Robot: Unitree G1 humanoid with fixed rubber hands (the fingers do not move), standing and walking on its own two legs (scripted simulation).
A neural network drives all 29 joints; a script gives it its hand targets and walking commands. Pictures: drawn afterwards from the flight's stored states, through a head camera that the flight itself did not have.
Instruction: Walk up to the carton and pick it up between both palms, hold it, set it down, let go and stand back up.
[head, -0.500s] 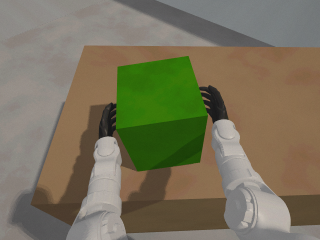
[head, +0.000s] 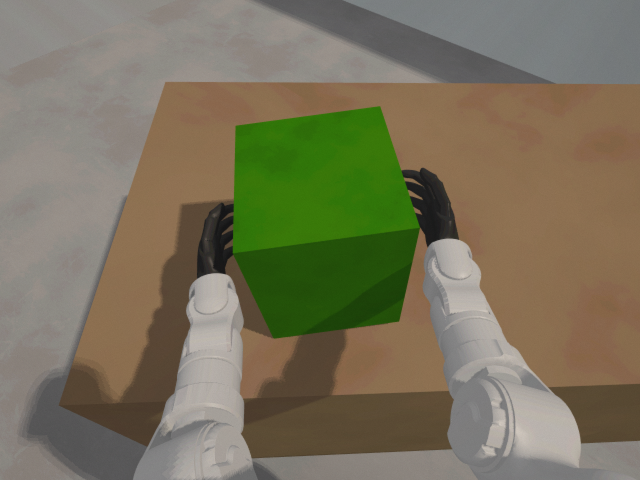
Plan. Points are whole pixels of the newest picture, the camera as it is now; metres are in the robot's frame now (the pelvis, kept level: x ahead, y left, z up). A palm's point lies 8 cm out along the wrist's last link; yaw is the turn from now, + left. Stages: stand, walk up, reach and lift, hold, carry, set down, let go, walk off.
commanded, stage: set down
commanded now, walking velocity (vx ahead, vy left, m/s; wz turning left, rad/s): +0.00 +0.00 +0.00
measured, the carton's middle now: (323, 230) +0.46 +0.02 +0.00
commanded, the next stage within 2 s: none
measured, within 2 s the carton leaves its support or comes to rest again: rests again in 0.06 s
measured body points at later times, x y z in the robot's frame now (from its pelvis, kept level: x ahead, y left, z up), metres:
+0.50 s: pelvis -0.02 +0.00 -0.02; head +0.04 +0.02 +0.43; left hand +0.39 +0.18 +0.01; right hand +0.42 -0.14 +0.04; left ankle -0.02 +0.15 -0.75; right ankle -0.04 -0.12 -0.75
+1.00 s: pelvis -0.04 +0.00 -0.02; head +0.00 +0.01 +0.43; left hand +0.33 +0.20 -0.01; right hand +0.38 -0.17 +0.03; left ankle -0.02 +0.15 -0.75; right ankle -0.04 -0.12 -0.75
